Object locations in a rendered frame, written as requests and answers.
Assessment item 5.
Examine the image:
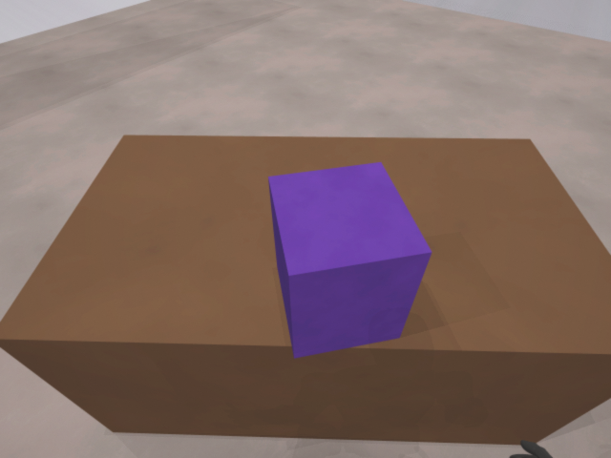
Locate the pedestal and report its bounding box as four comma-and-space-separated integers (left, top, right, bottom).
0, 135, 611, 445

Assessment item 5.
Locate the carton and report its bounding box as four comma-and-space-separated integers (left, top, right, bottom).
268, 162, 432, 359

